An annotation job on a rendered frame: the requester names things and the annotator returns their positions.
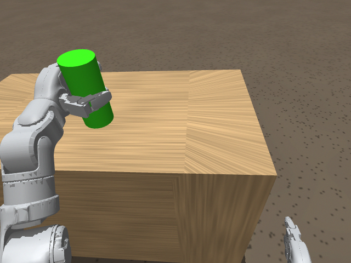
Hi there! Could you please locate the left robot arm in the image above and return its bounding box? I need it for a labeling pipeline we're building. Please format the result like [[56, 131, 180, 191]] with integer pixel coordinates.
[[0, 99, 72, 263]]

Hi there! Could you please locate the left robot hand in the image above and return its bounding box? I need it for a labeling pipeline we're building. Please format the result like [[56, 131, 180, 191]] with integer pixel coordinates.
[[34, 61, 112, 118]]

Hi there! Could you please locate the can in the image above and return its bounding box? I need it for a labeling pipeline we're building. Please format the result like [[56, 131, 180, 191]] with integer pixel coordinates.
[[57, 49, 114, 129]]

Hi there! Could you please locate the right robot hand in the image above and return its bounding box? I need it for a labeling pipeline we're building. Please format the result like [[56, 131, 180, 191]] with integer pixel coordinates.
[[284, 216, 312, 263]]

